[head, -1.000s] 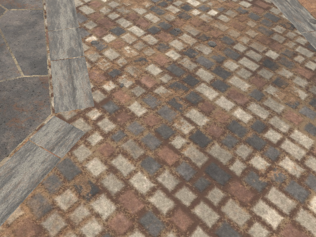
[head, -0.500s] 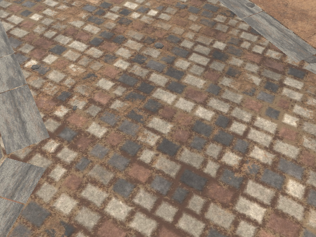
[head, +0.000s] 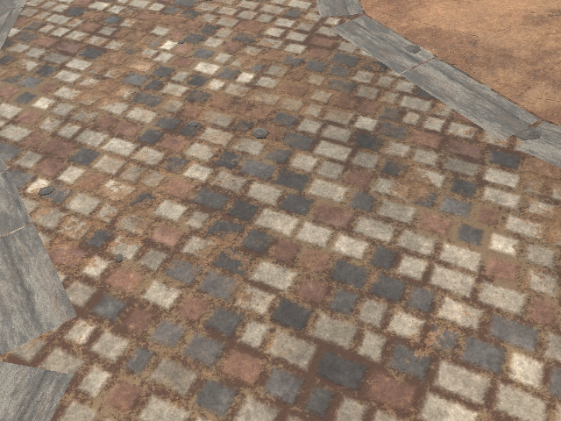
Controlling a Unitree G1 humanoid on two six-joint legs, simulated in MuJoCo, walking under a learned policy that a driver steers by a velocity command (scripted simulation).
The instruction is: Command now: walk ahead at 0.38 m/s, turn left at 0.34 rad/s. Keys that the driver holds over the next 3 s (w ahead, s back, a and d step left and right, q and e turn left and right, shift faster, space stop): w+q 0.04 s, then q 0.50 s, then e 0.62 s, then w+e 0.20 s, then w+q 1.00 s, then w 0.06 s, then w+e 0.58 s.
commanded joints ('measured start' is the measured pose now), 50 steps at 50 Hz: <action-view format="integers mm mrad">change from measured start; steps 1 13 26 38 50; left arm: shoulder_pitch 14 -37 -44 -162 -105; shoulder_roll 120 236 156 197 179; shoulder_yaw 39 69 17 15 41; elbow -29 6 -51 -82 -184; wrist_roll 7 -39 19 31 -16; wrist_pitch -35 8 51 33 71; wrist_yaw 9 39 46 10 26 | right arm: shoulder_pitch -125 13 -186 -76 -147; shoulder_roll -80 -156 -177 -58 -76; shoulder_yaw -27 -67 -52 7 -42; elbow -99 -124 -191 -102 -108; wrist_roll -6 -24 -34 -69 -48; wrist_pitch -29 -10 18 14 21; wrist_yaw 9 61 -11 -1 -15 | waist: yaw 48 -100 26 -99 0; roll -170 -119 39 -248 -14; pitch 143 -65 -105 7 -24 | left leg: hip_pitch -411 296 155 212 314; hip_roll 61 -71 134 -39 74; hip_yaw -68 152 -280 -22 -45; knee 113 -432 -668 -461 -515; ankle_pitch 149 357 369 33 184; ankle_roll -11 86 249 -3 72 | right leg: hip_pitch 173 23 -390 -259 -326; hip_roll -274 -208 -28 -204 -36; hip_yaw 219 -127 124 328 284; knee -254 285 616 -30 204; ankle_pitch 74 862 -31 138 146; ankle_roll -136 -29 112 -90 -30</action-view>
